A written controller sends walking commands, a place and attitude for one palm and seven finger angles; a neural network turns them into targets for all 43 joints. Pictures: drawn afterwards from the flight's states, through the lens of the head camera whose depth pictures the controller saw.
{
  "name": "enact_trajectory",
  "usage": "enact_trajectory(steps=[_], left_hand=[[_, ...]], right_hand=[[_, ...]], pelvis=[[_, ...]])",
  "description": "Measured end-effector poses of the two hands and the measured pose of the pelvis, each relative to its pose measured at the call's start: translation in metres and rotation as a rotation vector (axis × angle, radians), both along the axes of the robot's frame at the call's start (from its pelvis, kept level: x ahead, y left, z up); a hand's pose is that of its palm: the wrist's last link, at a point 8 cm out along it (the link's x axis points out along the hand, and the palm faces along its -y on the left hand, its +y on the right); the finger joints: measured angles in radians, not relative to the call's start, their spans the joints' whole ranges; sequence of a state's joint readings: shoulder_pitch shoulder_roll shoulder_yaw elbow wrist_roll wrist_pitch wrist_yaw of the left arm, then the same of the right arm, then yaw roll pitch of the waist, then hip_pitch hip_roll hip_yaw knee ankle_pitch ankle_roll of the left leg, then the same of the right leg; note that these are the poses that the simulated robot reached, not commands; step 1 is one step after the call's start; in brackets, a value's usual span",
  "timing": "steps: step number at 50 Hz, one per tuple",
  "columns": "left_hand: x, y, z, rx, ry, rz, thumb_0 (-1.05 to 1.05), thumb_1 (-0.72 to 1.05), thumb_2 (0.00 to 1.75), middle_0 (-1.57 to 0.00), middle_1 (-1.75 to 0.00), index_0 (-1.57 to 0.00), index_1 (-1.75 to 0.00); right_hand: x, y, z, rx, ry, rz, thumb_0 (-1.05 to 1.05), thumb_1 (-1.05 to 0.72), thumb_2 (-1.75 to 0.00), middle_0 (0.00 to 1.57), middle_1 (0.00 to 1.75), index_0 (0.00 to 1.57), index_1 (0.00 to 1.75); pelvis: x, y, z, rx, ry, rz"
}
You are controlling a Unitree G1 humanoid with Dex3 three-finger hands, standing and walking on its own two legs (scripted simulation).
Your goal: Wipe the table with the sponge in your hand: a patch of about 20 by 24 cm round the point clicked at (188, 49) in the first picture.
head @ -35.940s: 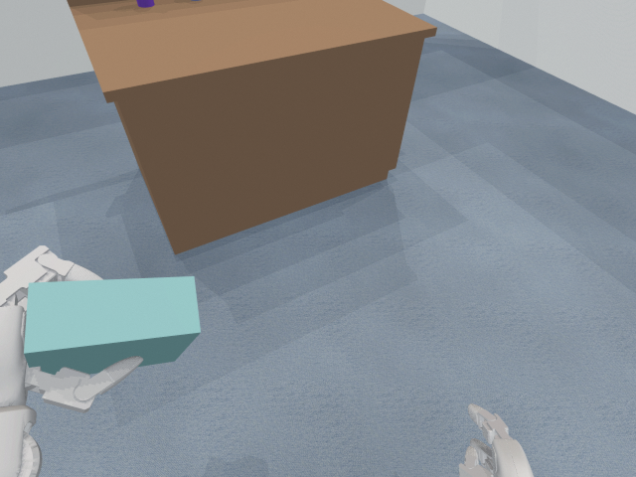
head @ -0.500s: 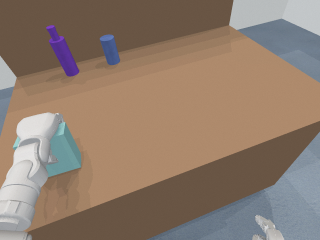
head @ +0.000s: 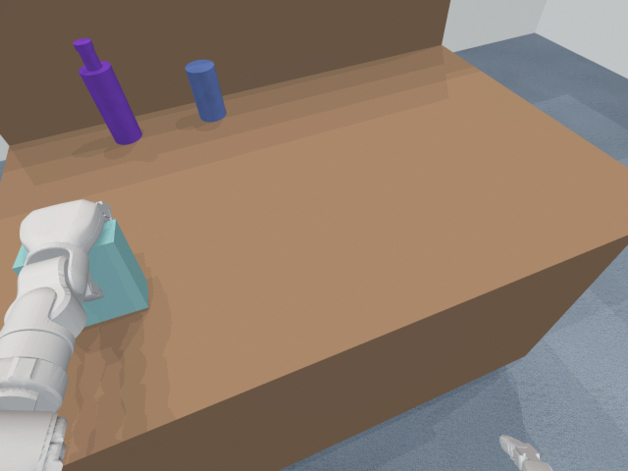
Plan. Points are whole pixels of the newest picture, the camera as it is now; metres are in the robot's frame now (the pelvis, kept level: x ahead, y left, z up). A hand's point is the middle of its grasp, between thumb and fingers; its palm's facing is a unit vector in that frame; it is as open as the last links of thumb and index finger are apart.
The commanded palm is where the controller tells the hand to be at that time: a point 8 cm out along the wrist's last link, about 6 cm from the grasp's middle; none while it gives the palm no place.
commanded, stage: wipe forward along the first lane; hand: left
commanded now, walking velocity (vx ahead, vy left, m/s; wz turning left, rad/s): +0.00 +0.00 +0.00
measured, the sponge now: (96, 287) +0.34 +0.35 +0.03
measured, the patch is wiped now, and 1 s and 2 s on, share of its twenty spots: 0.30 0.45 0.55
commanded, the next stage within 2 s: slide across to the middle lane in 0.14 s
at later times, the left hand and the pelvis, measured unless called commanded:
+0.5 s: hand (94, 232) +0.39 +0.35 +0.08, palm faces -0.07 +0.02 -1.00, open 10.1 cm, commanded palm +0.38 +0.32 +0.14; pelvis +0.01 +0.02 +0.00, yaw +0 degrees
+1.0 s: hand (143, 218) +0.43 +0.29 +0.08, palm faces -0.04 +0.00 -1.00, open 10.1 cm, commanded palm +0.40 +0.27 +0.13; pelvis +0.04 +0.02 +0.00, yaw +1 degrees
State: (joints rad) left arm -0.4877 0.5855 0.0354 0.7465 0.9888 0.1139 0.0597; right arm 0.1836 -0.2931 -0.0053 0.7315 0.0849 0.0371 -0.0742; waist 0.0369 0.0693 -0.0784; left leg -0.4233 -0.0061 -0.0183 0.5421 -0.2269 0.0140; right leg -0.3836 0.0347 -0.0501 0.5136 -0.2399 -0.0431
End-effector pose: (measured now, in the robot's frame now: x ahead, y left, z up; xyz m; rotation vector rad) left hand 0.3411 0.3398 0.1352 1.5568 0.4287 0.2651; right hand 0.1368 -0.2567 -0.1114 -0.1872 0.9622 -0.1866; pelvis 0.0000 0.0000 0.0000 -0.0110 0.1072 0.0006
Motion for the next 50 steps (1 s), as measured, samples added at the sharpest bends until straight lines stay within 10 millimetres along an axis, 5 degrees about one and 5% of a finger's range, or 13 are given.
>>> enact_trajectory(steps=[14,24,42,50], left_hand=[[0.024,0.015,0.0,0.007,0.016,0.01,0.03,-0.58,1.12,-0.8,-1.31,-0.79,-1.32],[0.037,0.006,0.003,0.028,-0.028,-0.022,0.02,-0.56,1.12,-0.77,-1.34,-0.77,-1.34],[0.066,-0.037,0.0,0.007,-0.05,-0.022,0.01,-0.55,1.12,-0.75,-1.37,-0.75,-1.37],[0.07,-0.054,-0.002,0.007,-0.059,-0.008,0.0,-0.54,1.12,-0.74,-1.37,-0.74,-1.38]], right_hand=[[-0.012,0.01,-0.001,-0.007,0.054,-0.009,0.01,-0.9,-0.9,0.2,0.3,0.2,0.3],[-0.016,0.018,-0.005,0.005,0.093,-0.028,0.01,-0.9,-0.9,0.2,0.3,0.2,0.3],[0.069,0.048,0.008,0.055,-0.034,0.08,0.01,-0.9,-0.9,0.2,0.3,0.2,0.3],[0.09,0.048,0.01,0.069,-0.042,0.103,0.01,-0.9,-0.9,0.2,0.3,0.2,0.3]], pelvis=[[0.002,0.01,0.0,-0.006,0.028,0.008],[0.011,0.018,0.002,-0.008,0.028,0.008],[0.036,0.021,0.004,-0.004,0.025,0.025],[0.044,0.017,0.004,-0.002,0.024,0.024]])
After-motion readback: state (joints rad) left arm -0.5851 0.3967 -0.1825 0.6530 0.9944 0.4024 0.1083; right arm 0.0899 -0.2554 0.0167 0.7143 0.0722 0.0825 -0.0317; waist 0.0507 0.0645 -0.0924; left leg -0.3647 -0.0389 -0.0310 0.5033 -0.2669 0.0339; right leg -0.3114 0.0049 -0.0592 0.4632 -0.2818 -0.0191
